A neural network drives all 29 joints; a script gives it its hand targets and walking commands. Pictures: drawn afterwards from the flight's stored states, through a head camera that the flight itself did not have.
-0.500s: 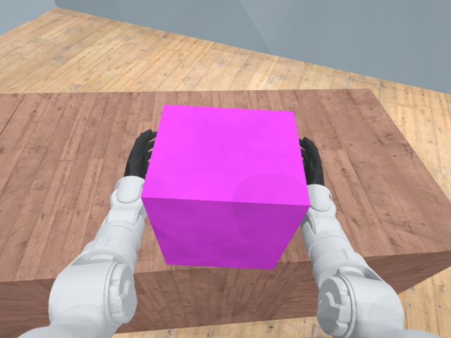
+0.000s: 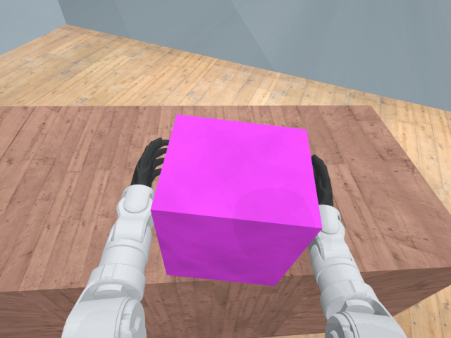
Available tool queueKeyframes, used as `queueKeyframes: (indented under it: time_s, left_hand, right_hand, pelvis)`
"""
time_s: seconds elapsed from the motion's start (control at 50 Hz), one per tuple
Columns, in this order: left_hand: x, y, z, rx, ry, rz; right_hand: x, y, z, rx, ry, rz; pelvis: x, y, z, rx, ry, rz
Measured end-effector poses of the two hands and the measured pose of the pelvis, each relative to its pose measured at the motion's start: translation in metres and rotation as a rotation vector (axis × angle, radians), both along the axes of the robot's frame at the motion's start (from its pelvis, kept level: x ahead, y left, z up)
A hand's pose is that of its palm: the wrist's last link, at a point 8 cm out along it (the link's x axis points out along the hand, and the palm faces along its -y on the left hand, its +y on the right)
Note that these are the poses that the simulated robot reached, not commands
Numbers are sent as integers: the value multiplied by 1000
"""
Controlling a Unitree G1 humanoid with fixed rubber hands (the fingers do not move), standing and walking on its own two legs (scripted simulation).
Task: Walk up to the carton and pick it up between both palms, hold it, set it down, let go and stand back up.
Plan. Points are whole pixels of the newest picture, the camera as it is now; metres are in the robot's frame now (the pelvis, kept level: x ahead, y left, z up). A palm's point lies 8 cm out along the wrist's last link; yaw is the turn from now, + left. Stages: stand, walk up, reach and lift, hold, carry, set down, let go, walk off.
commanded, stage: reach and lift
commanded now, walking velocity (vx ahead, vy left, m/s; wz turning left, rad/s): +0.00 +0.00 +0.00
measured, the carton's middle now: (230, 208) +0.36 -0.04 +0.02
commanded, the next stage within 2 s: none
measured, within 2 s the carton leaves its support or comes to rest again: neither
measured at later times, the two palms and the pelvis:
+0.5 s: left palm (129, 169) +0.37 +0.14 +0.13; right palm (319, 188) +0.33 -0.19 +0.10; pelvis -0.02 +0.00 +0.00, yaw +0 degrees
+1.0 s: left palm (109, 162) +0.35 +0.15 +0.18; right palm (320, 167) +0.33 -0.17 +0.15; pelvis -0.02 +0.00 +0.00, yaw +2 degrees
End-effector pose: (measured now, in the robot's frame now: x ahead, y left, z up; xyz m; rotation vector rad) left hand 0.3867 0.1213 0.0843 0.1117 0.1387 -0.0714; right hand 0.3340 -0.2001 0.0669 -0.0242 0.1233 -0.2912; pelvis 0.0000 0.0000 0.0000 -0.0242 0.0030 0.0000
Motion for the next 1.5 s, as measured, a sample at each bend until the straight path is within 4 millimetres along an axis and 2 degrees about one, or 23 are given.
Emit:
queueKeyframes:
  time_s: [0.1,0.22,0.26,0.54,0.84,0.98,1.16,1.32,1.5]
  left_hand:
    - [-11,7,1,-6,51,27]
    - [-15,12,38,-20,-22,50]
    - [-15,13,45,-20,-13,49]
    - [-18,15,52,-1,14,53]
    - [-31,24,78,-18,-19,105]
    - [-40,31,90,-12,-22,118]
    - [-43,31,109,-8,-22,126]
    - [-42,30,124,-17,-26,141]
    - [-45,32,131,-32,-27,152]
  right_hand:
    - [-4,6,1,22,44,23]
    - [0,10,38,9,-30,40]
    - [1,10,45,-7,-19,44]
    - [-1,12,38,20,-4,59]
    - [6,19,77,3,-44,105]
    - [1,26,86,22,-50,117]
    - [0,27,98,39,-54,123]
    - [5,25,115,41,-61,137]
    - [8,26,130,36,-66,149]
  pelvis:
    - [-7,1,0,4,-20,-4]
    - [-14,1,0,6,-29,2]
    - [-16,0,0,9,-46,2]
    - [-21,-1,0,9,-63,4]
    - [-17,-8,-1,8,-108,21]
    - [-24,-5,-1,10,-119,27]
    - [-31,-2,-2,13,-122,21]
    - [-31,-6,-2,13,-129,17]
    - [-28,-9,-1,12,-143,21]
